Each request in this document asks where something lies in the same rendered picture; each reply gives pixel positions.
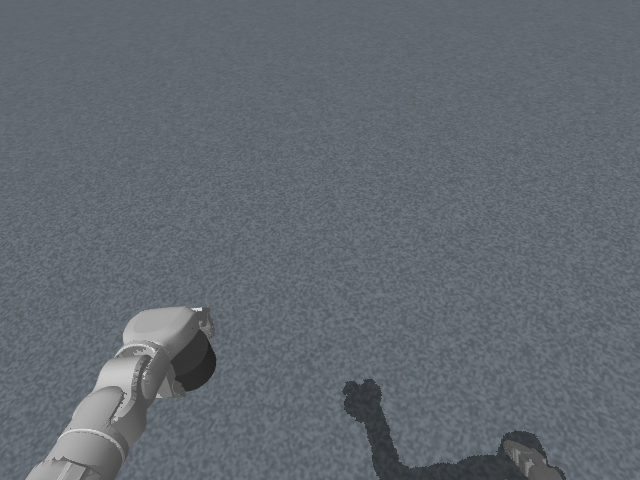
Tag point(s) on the right robot hand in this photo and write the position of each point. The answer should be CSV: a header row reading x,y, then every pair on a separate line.
x,y
531,463

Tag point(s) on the left robot hand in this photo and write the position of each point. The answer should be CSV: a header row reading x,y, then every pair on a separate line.
x,y
171,328

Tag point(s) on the left robot arm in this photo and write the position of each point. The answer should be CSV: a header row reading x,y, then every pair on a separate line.
x,y
95,444

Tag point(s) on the tin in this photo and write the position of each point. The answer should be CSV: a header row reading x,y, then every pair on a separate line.
x,y
195,364

